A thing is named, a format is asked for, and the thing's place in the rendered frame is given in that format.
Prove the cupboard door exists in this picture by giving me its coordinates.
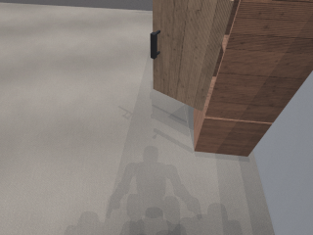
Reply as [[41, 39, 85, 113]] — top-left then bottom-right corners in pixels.
[[153, 0, 235, 112]]

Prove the handle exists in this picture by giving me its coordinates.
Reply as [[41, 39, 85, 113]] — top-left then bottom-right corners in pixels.
[[150, 30, 160, 59]]

